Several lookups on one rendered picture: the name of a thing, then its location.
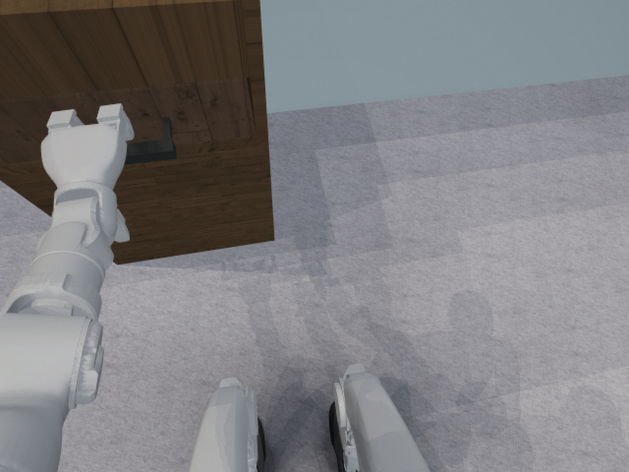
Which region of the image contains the robot left hand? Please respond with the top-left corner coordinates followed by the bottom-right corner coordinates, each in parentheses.
top-left (41, 103), bottom-right (135, 243)

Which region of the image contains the handle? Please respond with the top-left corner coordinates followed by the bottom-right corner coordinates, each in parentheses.
top-left (124, 117), bottom-right (177, 165)

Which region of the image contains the right robot thigh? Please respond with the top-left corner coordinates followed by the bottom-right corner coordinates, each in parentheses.
top-left (333, 372), bottom-right (430, 472)

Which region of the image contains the robot left upper arm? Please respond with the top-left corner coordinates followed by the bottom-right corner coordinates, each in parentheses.
top-left (0, 313), bottom-right (104, 472)

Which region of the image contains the cabinet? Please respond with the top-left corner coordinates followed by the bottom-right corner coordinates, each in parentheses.
top-left (0, 0), bottom-right (274, 265)

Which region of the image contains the robot left forearm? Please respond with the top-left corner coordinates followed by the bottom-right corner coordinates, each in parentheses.
top-left (0, 181), bottom-right (118, 322)

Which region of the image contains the robot right foot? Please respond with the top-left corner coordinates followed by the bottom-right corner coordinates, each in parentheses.
top-left (329, 401), bottom-right (357, 472)

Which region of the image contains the drawer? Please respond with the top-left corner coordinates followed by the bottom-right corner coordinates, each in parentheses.
top-left (0, 78), bottom-right (254, 164)

